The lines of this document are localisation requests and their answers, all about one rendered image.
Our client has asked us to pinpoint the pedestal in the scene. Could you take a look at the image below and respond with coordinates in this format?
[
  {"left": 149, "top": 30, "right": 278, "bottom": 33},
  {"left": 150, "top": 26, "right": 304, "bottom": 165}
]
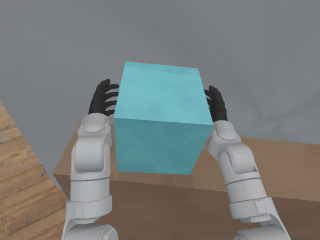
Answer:
[{"left": 53, "top": 121, "right": 320, "bottom": 240}]

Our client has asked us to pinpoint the robot right forearm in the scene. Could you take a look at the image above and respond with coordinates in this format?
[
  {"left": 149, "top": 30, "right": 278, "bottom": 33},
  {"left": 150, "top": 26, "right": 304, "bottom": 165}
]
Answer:
[{"left": 207, "top": 120, "right": 291, "bottom": 240}]

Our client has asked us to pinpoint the carton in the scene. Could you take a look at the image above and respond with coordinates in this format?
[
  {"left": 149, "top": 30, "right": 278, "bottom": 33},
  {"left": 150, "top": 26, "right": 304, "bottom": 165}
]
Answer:
[{"left": 113, "top": 61, "right": 214, "bottom": 175}]

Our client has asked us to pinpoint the robot right hand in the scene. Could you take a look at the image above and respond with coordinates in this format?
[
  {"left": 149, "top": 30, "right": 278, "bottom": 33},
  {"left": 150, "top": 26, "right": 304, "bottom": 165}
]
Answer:
[{"left": 204, "top": 85, "right": 228, "bottom": 122}]

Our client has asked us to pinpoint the left robot upper arm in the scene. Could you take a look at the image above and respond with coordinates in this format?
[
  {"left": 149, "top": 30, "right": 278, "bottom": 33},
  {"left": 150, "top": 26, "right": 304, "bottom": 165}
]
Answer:
[{"left": 64, "top": 224, "right": 118, "bottom": 240}]

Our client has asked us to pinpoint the right robot upper arm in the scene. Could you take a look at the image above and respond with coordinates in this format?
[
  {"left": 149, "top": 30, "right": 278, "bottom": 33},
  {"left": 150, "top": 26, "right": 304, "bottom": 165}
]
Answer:
[{"left": 233, "top": 224, "right": 290, "bottom": 240}]

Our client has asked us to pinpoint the robot left forearm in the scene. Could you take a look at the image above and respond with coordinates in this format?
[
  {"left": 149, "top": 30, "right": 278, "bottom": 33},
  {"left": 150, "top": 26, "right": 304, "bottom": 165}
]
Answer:
[{"left": 61, "top": 113, "right": 112, "bottom": 240}]

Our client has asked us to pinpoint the robot left hand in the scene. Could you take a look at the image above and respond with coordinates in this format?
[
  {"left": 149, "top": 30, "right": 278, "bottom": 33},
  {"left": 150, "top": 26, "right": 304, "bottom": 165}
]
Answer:
[{"left": 88, "top": 79, "right": 119, "bottom": 116}]

